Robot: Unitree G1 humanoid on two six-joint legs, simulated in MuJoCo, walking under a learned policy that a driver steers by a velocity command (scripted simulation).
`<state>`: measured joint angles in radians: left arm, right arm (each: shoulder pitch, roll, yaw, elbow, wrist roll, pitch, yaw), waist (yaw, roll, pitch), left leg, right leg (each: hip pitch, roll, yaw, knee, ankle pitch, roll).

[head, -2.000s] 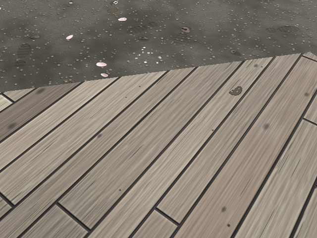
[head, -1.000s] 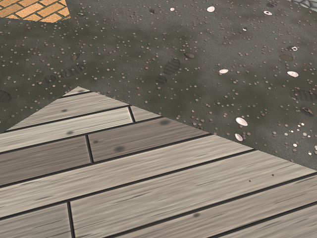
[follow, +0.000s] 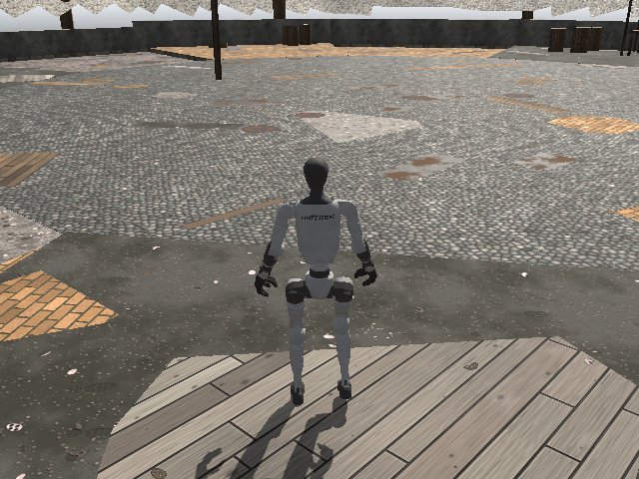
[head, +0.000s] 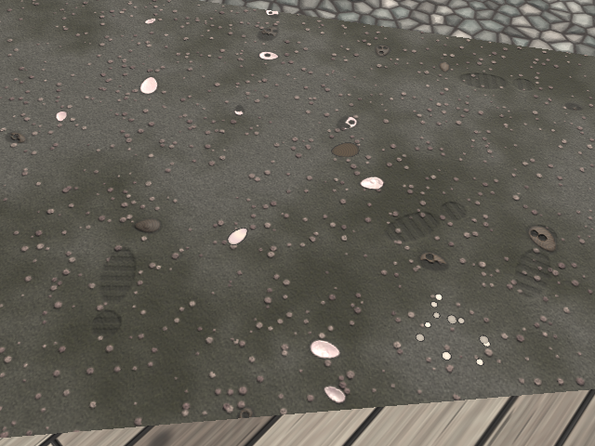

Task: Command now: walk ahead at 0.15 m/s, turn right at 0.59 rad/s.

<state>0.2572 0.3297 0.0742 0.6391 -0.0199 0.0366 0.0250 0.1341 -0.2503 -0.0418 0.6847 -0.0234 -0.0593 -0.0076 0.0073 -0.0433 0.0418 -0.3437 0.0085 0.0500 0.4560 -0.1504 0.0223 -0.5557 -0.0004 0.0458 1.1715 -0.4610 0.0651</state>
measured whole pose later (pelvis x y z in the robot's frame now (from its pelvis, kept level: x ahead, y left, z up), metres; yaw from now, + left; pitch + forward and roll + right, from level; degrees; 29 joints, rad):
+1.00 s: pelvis +0.08 -0.02 +0.00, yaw -19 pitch -1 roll +0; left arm 0.23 0.24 0.05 0.71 0.02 0.02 0.02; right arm 0.16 -0.23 -0.01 0.79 -0.01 -0.02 -0.01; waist 0.01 0.00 0.02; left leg -0.22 -0.01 0.00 0.54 -0.30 0.01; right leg -0.27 0.04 0.10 0.53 -0.24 0.01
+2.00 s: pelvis +0.10 +0.00 +0.00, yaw -19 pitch -2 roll +0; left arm 0.21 0.21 0.04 1.07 0.00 0.01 0.05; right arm 0.24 -0.22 0.00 1.04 0.00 -0.02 -0.02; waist -0.01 0.00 0.04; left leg -0.15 -0.04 0.01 0.45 -0.27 0.04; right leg -0.20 0.00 0.11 0.45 -0.22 0.04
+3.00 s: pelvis +0.31 -0.14 -0.01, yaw -13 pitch +2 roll -1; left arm 0.43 0.21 0.02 1.08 0.01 -0.10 0.02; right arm 0.06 -0.24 -0.03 0.84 0.03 -0.07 0.05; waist 0.07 0.04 0.02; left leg -0.68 0.06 0.02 0.63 0.06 0.07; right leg 0.17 0.05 -0.14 0.14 -0.34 -0.03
